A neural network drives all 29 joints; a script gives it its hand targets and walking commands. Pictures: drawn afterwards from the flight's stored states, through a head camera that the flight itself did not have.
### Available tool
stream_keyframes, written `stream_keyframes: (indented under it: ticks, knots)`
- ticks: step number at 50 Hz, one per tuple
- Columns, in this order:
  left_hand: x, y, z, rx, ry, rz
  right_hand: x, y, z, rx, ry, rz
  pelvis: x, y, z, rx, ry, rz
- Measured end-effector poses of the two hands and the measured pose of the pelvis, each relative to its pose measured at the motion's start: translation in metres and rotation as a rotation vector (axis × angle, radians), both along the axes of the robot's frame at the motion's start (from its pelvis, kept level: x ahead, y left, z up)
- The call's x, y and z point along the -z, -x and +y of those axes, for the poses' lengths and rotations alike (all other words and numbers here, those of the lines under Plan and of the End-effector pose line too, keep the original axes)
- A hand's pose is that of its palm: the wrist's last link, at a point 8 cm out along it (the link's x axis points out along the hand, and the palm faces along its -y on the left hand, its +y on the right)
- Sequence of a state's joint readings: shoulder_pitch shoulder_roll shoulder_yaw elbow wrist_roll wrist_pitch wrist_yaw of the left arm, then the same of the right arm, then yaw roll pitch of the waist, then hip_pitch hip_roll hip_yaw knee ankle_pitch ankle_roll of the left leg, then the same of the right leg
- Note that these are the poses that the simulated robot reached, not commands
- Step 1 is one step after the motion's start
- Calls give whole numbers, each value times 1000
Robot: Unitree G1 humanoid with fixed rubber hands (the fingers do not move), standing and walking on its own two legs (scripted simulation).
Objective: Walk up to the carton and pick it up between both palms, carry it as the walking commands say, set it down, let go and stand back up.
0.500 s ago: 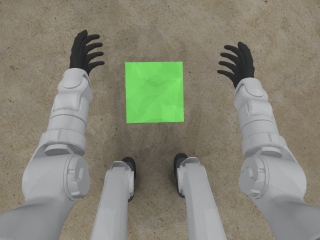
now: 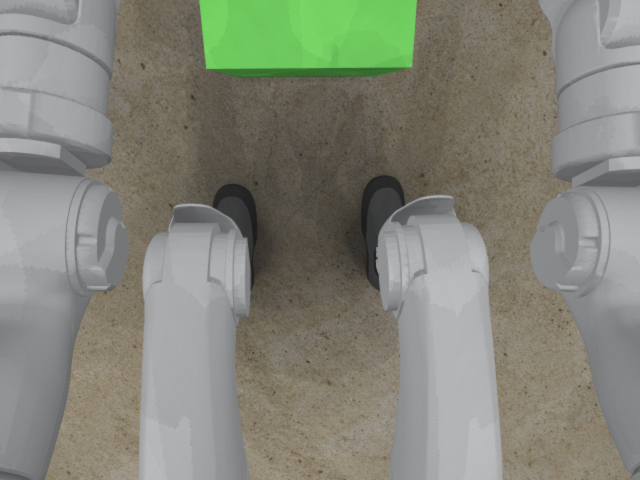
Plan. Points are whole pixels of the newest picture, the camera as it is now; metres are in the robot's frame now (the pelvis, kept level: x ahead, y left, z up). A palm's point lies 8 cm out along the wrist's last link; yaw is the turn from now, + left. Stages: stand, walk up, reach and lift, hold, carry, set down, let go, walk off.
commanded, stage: reach and lift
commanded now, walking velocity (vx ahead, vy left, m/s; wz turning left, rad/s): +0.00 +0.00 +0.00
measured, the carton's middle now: out of the picture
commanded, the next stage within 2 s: none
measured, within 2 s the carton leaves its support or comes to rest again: leaves its support in 1.98 s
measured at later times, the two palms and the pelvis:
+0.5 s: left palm out of the picture +0.56 +0.18 -0.28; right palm out of the picture +0.56 -0.18 -0.28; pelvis +0.03 +0.00 -0.08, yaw +0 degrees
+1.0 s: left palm out of the picture +0.56 +0.19 -0.27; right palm out of the picture +0.57 -0.17 -0.27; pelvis +0.03 -0.01 -0.09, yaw +1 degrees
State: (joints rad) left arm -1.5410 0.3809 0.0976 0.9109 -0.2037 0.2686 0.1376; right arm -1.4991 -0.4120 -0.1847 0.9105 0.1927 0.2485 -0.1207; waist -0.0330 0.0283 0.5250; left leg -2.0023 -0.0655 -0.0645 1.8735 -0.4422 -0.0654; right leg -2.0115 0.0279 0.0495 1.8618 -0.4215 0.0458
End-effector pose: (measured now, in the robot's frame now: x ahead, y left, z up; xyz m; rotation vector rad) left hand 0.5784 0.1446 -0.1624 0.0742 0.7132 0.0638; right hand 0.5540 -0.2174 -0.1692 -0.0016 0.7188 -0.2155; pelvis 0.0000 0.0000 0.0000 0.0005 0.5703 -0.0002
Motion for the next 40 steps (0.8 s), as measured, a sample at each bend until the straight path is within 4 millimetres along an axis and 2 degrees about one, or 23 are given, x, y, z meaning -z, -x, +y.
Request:
stream_keyframes:
  ticks: [4,7,10,15,20,23,26,28,31,33,36,40]
  knots:
    - [13,-1,-3,-18,-22,1,2,-9,-11,-4,10,-49,13,-7,0,25,-21,-20]
    - [26,-3,7,-63,-16,9,8,-13,-12,-41,33,-25,22,-12,-4,42,-39,-27]
    - [42,-2,19,-87,-8,22,23,-13,-10,-71,57,35,31,-19,-8,47,-47,24]
    - [63,6,38,-84,-11,-11,50,-20,14,-99,27,13,41,-26,-10,39,-30,23]
    - [92,15,47,-59,-28,17,93,-15,48,-107,-35,37,57,-24,-4,19,-15,12]
    - [110,17,45,-53,-10,27,112,-9,50,-105,-10,54,71,-24,0,6,-6,19]
    - [124,22,34,-35,3,86,112,-2,29,-58,32,75,79,-26,6,-3,7,-4]
    - [127,20,24,-17,9,90,106,0,12,-21,54,59,83,-26,10,-6,15,-15]
    - [122,9,12,2,15,65,96,-1,-10,17,66,40,87,-26,12,-4,19,-26]
    - [114,-1,6,7,24,25,92,-2,-17,16,67,38,88,-26,11,2,18,-29]
    - [103,-11,1,-1,32,-22,89,-7,-12,-15,48,43,88,-26,7,11,10,-23]
    - [103,-4,8,-22,13,15,93,-15,15,-62,-13,50,88,-29,-1,18,-3,3]
